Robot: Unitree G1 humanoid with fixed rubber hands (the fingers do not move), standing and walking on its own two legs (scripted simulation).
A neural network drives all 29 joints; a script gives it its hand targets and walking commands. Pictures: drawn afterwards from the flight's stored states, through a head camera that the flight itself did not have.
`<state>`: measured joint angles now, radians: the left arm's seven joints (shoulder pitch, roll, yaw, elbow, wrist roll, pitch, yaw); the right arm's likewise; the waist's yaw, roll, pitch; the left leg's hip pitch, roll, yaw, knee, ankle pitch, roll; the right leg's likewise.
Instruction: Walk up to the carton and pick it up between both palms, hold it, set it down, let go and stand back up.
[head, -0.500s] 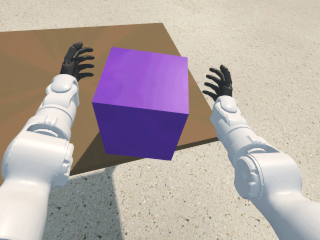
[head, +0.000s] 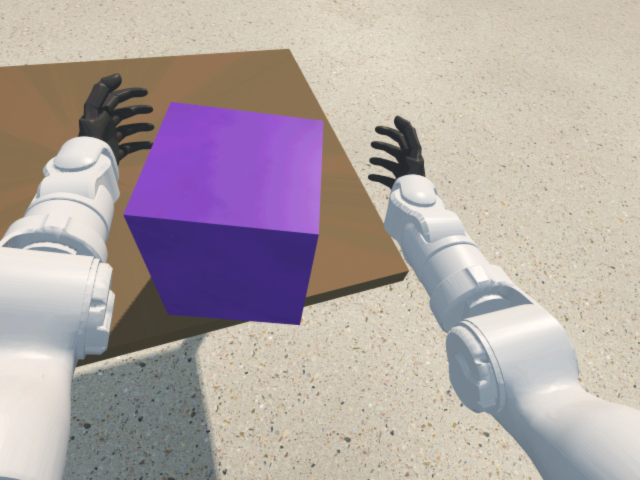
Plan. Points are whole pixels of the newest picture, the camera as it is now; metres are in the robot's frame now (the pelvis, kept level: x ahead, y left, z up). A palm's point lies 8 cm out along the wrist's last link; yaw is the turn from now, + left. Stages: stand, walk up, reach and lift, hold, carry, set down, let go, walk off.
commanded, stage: set down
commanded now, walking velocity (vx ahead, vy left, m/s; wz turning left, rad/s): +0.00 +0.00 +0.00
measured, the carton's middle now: (241, 223) +0.50 +0.03 -0.01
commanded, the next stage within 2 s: none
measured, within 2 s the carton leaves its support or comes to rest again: neither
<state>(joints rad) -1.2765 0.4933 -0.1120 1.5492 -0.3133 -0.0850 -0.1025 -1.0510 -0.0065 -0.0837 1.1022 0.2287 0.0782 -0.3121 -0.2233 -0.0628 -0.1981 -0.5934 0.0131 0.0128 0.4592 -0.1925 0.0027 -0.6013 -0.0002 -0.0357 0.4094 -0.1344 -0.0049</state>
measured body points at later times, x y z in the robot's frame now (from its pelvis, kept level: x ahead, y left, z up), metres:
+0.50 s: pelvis -0.01 +0.03 +0.00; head +0.03 +0.08 +0.44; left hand +0.47 +0.23 +0.10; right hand +0.40 -0.14 +0.10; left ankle +0.00 +0.12 -0.74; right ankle +0.02 -0.12 -0.74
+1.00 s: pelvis -0.03 +0.02 -0.01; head +0.03 +0.06 +0.43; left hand +0.37 +0.24 -0.01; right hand +0.32 -0.13 +0.01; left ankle +0.00 +0.12 -0.74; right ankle +0.02 -0.12 -0.74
